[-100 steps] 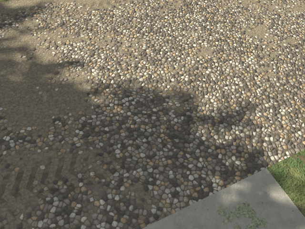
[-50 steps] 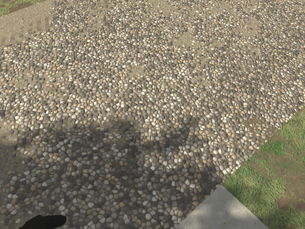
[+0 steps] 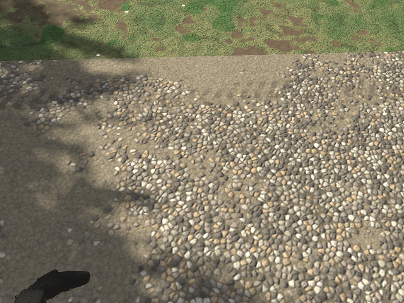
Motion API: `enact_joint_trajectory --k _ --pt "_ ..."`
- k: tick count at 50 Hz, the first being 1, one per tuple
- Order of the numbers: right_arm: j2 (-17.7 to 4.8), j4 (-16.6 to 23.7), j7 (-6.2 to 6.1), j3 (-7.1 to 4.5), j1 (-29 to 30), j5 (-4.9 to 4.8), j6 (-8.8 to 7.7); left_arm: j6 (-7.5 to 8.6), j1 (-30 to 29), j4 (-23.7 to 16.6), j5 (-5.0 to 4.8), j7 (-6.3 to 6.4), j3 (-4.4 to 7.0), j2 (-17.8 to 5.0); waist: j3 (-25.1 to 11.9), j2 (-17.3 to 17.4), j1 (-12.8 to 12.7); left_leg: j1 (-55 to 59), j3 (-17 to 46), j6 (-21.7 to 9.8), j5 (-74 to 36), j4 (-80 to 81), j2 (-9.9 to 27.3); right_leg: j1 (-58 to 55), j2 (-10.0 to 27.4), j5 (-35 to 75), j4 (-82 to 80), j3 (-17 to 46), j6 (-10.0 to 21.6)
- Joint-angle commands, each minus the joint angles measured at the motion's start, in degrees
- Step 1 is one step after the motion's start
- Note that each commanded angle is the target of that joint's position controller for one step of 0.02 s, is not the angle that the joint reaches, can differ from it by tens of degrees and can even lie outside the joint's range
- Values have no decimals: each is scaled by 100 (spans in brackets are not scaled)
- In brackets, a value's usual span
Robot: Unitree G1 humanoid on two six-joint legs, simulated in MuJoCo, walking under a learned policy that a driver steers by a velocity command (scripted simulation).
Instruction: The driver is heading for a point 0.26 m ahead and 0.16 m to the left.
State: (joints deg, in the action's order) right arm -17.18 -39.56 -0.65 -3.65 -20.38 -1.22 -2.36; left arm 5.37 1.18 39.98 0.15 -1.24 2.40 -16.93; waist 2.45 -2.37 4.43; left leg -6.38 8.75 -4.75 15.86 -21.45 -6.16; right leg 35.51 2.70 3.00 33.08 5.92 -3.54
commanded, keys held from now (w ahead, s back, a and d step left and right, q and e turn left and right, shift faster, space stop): w+q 0.18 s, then no key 0.82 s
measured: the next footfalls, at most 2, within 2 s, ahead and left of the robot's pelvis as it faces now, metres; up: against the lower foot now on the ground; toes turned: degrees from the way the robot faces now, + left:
right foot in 0.12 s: +0.25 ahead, -0.14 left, +0.00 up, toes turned +8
left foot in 0.54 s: +0.37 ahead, +0.13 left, +0.00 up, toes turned +11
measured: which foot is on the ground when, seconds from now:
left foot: down 0.00-0.12, up 0.14-0.52, down 0.54-1.00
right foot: up 0.00-0.10, down 0.12-0.56, up 0.58-0.80, down 0.82-1.00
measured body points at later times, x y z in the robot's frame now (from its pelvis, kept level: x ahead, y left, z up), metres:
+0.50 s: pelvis +0.24 -0.02 +0.00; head +0.28 -0.01 +0.44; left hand +0.22 +0.27 -0.13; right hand +0.50 -0.21 -0.09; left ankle +0.33 +0.12 -0.72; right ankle +0.21 -0.15 -0.74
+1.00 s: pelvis +0.32 -0.01 -0.01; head +0.32 -0.02 +0.44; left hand +0.34 +0.27 -0.14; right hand +0.50 -0.23 -0.13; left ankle +0.33 +0.12 -0.74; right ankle +0.33 -0.14 -0.74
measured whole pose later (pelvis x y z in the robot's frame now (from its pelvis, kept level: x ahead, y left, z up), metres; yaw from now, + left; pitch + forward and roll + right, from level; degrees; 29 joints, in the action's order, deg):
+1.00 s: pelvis +0.32 -0.01 -0.01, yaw +13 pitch -1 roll +0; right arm -13.4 -46.3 -0.9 -2.2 -9.7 1.0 0.6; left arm 0.7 11.7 53.4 0.8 0.9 0.8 -14.2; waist 1.4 0.6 -0.2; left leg -16.0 1.3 0.1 11.9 -28.9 -0.9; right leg 11.6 1.9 -18.0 30.6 0.2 -1.4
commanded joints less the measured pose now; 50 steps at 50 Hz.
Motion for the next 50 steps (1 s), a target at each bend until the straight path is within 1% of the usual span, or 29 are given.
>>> enact_joint_trajectory --k 1,4,5,6,7,8,9,10,11,12,14,18,23,26,27,28,29,30,31,32,34,36,39,40,41,42,43,45,50 --pt "-930 205 -57 -282 -152 -36 -11 157 -577 -515 -47 -62 161 -578 -124 771 -28 -212 1264 -701 -984 251 1372 -648 -257 -29 -444 -92 100" --pt "-870 208 -70 -282 -8 -23 56 233 7 -387 -67 -52 283 -757 -267 1045 -378 -40 1567 -532 -1389 -327 1370 -1439 -317 -646 -733 -211 372" --pt "-677 254 -55 -213 42 -3 54 264 581 -266 -19 -13 377 -917 -663 980 -670 -219 1369 -351 -1668 -1009 1075 -2404 -158 -592 -850 -170 570" --pt "-348 372 -38 -82 21 91 41 271 1454 -203 70 40 460 -1216 -1514 400 -1018 -932 918 -125 -913 -2584 727 -3927 803 -908 -697 742 942" --pt "-30 528 -36 21 -795 -78 -8 188 1929 5 118 20 559 -1626 -2164 -1546 -648 -3039 199 290 1810 -4429 -66 -5699 2060 -2155 -1222 3458 1899" --pt "-653 377 -64 -75 -758 -148 -12 158 1828 -44 -38 -17 453 -1083 -1797 -1063 -768 -3769 302 376 1724 -5182 422 -5511 2145 -3424 -1537 3960 1835" --pt "-976 420 -60 -172 -102 -107 16 115 1592 -105 -49 16 354 -724 -1060 -547 -931 -3927 184 417 1176 -5335 625 -4832 1875 -3302 -1623 2991 1564" --pt "-932 489 -80 -178 287 -22 38 73 1283 -128 34 27 293 -621 -583 -162 -857 -3693 18 475 804 -5221 761 -4062 1614 -2105 -1671 2214 1451" --pt "-846 567 -76 -193 517 62 32 51 1095 -83 74 29 250 -508 -256 -101 -741 -3509 16 527 643 -4984 836 -3486 1398 -706 -1676 1630 1449" --pt "-735 585 -51 -196 450 56 49 63 1019 -50 116 34 215 -454 -241 -231 -564 -3161 -4 552 633 -4804 912 -3143 1247 499 -1656 1134 1422" --pt "-436 543 -43 -134 292 31 105 102 967 98 75 17 211 -449 -336 -361 -400 -2827 -221 639 781 -4256 876 -2885 1096 2016 -1647 482 1512" --pt "-157 621 0 11 588 107 142 4 801 315 -36 79 290 -798 -618 -378 -390 -2324 -523 721 -263 -2735 876 -2787 1022 2760 -1770 -241 1605" --pt "-292 752 128 -7 1252 113 97 -144 1048 596 -137 107 281 -929 -663 -347 -609 -1625 -712 521 -1124 -1348 719 -2996 990 2070 -1532 -432 1390" --pt "-483 655 110 -114 978 182 78 -185 1039 707 -210 106 236 -859 -735 -198 -348 -624 -811 168 -1846 -254 571 -2868 787 1466 -747 -443 1056" --pt "-830 660 44 -204 792 226 84 -148 1251 734 -94 95 165 -683 -994 200 -325 151 -346 -51 -3678 -235 1067 -2517 472 763 -152 -649 738" --pt "-1088 770 -21 -195 657 391 133 -96 1662 678 122 63 11 -333 -1580 1123 -496 1421 904 -798 -5880 -710 2272 -1476 0 -1646 961 -889 338" --pt "-570 721 -12 -25 580 367 172 -185 1782 753 130 41 -76 -226 -2084 1498 -397 1485 1529 -1467 -6056 -630 2834 -1258 -59 -4243 1828 -411 96" --pt "-339 604 62 45 702 245 183 -304 1664 744 -37 31 2 -538 -1917 1303 -388 1126 1485 -1490 -4508 -329 2642 -1036 55 -4387 2045 -256 1" --pt "-374 564 103 29 951 204 173 -400 1362 728 -94 76 54 -668 -1369 1055 -384 712 1239 -1193 -3516 -118 2317 -816 106 -4187 2153 -299 -46" --pt "-445 542 109 15 1204 204 170 -492 1250 754 -60 139 87 -682 -1060 889 -440 277 1037 -978 -2974 43 2151 -804 157 -3897 2026 -287 -95" --pt "-576 524 103 -30 1646 238 183 -631 1410 846 -8 222 86 -590 -812 960 -680 -685 576 -765 -2552 242 1858 -1488 131 -3321 1594 -385 -218" --pt "-464 446 77 -21 1734 278 190 -647 1514 948 -4 247 44 -406 -880 1033 -695 -963 284 -712 -2193 280 1675 -2007 53 -2697 1061 -515 -204" --pt "-291 279 51 34 1804 215 203 -632 1473 1007 49 229 10 -271 -885 980 -749 -1182 125 -517 -888 192 1493 -2701 -44 -1473 -185 -648 -27" --pt "-178 157 60 72 1631 200 196 -630 1377 972 130 215 1 -304 -796 860 -728 -1301 73 -252 -115 202 1328 -2898 -4 -1053 -616 -574 80" --pt "-120 32 66 92 1443 234 188 -625 1257 885 184 219 16 -493 -588 626 -608 -1464 -9 31 615 118 1132 -2919 296 -909 -863 -247 239" --pt "-170 12 74 64 1257 266 193 -631 1062 860 106 248 102 -883 -260 25 -335 -1419 -261 252 834 68 833 -2376 447 -1667 -865 -184 456" --pt "-168 -7 44 69 1413 285 205 -608 916 900 74 239 88 -720 -99 -258 -398 -929 -469 397 486 -128 685 -1670 350 -2733 -1095 -145 559" --pt "-213 -83 -29 26 1484 232 213 -501 792 941 123 235 5 -467 -67 -303 -394 -504 -492 372 -141 -393 715 -1414 282 -2692 -1281 -159 424" --pt "-212 -408 -62 -12 1285 200 203 -365 1041 1162 39 236 -30 -454 -318 5 -493 -378 -472 326 -1226 -486 770 -1977 170 -1570 -1002 -305 348"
